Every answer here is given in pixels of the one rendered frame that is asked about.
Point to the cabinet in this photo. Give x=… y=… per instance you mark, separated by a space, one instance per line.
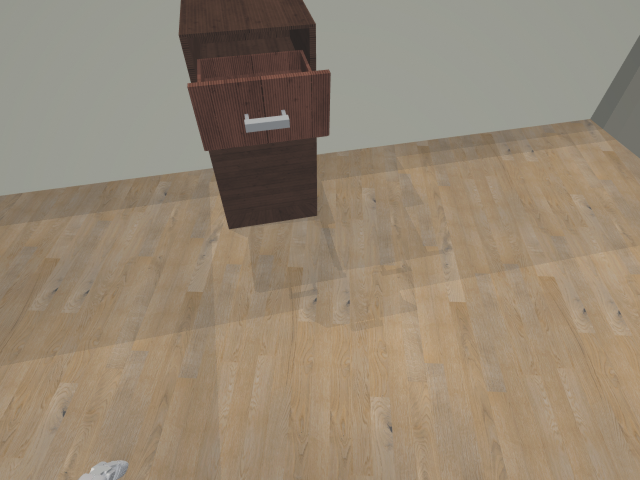
x=263 y=183

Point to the drawer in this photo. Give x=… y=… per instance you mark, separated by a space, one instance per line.
x=260 y=85

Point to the left robot hand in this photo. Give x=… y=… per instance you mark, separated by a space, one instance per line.
x=106 y=471

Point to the handle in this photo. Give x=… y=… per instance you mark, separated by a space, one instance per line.
x=267 y=123

